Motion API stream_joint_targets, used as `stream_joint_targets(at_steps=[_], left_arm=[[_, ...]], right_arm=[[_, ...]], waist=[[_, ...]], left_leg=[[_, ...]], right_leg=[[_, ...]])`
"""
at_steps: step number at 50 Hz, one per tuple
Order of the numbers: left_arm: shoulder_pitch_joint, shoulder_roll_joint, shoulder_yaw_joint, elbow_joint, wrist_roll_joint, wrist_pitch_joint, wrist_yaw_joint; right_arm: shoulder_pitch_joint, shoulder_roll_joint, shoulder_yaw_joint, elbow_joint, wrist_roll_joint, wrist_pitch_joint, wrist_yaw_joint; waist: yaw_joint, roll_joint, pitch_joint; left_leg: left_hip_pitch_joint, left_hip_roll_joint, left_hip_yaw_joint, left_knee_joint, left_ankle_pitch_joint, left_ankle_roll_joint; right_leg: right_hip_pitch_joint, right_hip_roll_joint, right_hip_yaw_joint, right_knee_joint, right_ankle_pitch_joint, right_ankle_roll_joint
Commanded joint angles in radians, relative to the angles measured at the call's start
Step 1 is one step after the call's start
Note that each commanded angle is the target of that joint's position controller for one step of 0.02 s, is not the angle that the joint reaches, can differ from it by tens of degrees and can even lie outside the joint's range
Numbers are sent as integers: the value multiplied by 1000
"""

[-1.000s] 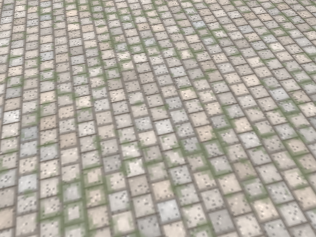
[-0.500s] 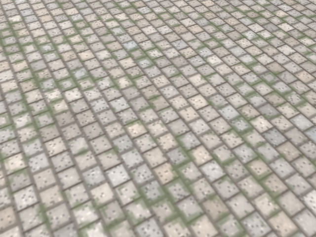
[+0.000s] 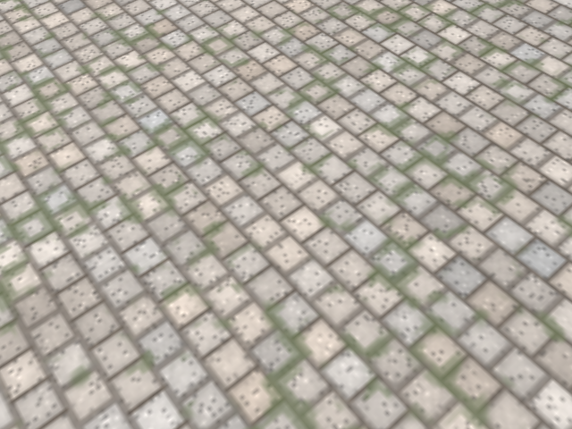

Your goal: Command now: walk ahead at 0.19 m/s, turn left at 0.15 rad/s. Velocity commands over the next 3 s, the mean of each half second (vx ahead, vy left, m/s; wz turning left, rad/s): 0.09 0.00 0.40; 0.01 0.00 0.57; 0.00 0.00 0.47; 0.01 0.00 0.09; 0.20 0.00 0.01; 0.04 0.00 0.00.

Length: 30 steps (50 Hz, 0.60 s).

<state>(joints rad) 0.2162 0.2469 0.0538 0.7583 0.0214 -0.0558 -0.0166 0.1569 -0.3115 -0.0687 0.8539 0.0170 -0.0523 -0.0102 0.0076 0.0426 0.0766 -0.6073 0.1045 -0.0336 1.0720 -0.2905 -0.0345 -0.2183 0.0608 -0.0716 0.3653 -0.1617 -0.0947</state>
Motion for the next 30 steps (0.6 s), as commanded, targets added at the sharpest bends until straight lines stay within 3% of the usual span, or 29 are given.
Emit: stream_joint_targets(at_steps=[1,5,9,12,13,14,15,16,17,18,19,20,22,26,30], left_arm=[[-76,131,30,-48,7,-22,24],[-56,161,38,-12,1,5,48],[-53,167,45,9,-15,47,59],[-81,177,52,0,-34,72,71],[-94,177,52,-4,-41,76,77],[-68,173,52,-2,-39,74,79],[-81,135,38,-42,-2,63,73],[-83,93,24,-70,13,54,58],[-80,134,32,-45,-10,47,41],[-118,143,37,-51,-33,47,37],[-125,135,40,-38,-30,52,45],[-137,154,48,-39,-17,60,57],[-115,121,42,-34,-18,68,59],[-108,104,34,-26,-23,63,63],[-115,123,40,-29,-28,53,52]], right_arm=[[94,-42,-10,-11,-6,12,-6],[-2,-43,-7,-60,-5,12,15],[-31,-53,-15,-103,-8,22,39],[1,-56,-23,-121,-5,25,57],[54,-66,-31,-115,-4,20,58],[132,-117,-50,-105,-12,14,49],[195,-237,-82,-112,-27,13,25],[193,-247,-76,-126,-45,19,17],[149,-192,-60,-150,-33,18,21],[76,-155,-53,-168,-17,19,17],[25,-131,-48,-174,0,26,14],[-5,-112,-42,-182,8,34,4],[-12,-130,-48,-191,-9,51,-7],[-5,-162,-64,-203,-7,64,-25],[-27,-159,-63,-218,-10,79,-26]], waist=[[-46,-109,-135],[7,-114,-121],[18,-115,-93],[-5,-126,-94],[-39,-115,-121],[-74,-53,-175],[-77,153,-254],[-49,265,-380],[-69,113,-410],[-50,54,-313],[-24,-22,-224],[-14,-13,-187],[6,54,-177],[-10,83,-222],[-24,126,-206]], left_leg=[[111,4,-25,-156,169,-16],[91,-11,14,-329,271,-16],[39,-24,43,-381,141,11],[81,-63,90,-445,52,53],[172,-95,110,-534,126,80],[333,-95,54,-632,382,125],[566,102,-240,-614,911,241],[756,286,-570,-653,1021,469],[723,266,-503,-670,871,445],[646,209,-392,-674,733,387],[547,154,-322,-697,600,325],[478,121,-293,-718,502,294],[397,69,-264,-737,469,279],[387,54,-283,-725,392,267],[357,41,-361,-725,222,246]], right_leg=[[32,-248,22,-128,661,-114],[131,-274,-18,-125,621,-105],[224,-328,-10,-48,599,-108],[238,-340,-10,86,677,-80],[219,-310,-40,185,726,-46],[155,-240,-76,350,662,18],[-93,-120,-99,643,223,101],[-351,70,33,912,-529,149],[-372,-5,190,979,-524,134],[-413,-38,182,963,-453,126],[-424,-65,165,870,-393,131],[-399,-83,160,784,-338,138],[-313,-54,133,672,-283,161],[-237,-37,143,481,-206,187],[-180,-25,153,357,-178,179]])
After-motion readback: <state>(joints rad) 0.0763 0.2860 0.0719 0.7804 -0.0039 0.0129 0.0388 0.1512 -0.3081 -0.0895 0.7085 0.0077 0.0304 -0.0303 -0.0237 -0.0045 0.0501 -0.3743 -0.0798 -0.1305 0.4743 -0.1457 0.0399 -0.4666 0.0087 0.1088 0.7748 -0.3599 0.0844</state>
